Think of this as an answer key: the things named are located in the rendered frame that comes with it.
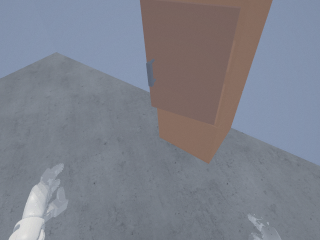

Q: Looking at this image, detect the cupboard door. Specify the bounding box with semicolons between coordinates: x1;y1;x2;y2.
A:
140;0;241;125

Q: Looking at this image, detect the handle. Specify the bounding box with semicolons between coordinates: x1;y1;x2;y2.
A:
146;59;156;87

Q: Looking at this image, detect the robot left hand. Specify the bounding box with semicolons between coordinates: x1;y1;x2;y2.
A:
22;163;69;222

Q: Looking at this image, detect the left robot forearm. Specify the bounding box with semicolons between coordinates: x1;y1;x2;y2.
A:
8;217;46;240

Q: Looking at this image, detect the robot right hand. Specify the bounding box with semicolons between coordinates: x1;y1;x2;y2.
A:
247;213;282;240

